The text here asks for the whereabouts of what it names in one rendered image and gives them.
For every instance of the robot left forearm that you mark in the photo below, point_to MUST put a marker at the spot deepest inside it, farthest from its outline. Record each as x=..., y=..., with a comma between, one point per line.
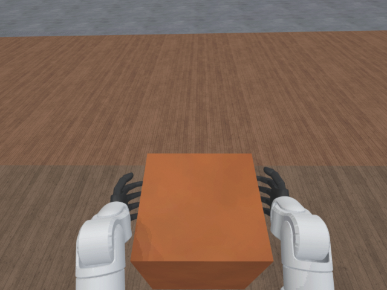
x=100, y=249

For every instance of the robot left hand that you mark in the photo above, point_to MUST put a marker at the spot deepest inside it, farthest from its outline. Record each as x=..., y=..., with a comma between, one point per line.
x=120, y=191

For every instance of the robot right hand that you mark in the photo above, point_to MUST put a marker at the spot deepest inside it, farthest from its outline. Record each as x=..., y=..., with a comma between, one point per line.
x=277, y=185

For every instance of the carton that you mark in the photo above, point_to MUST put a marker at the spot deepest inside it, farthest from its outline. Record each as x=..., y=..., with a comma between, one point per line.
x=200, y=222

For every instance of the robot right forearm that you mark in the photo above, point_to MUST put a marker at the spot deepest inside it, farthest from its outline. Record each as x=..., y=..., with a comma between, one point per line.
x=305, y=246

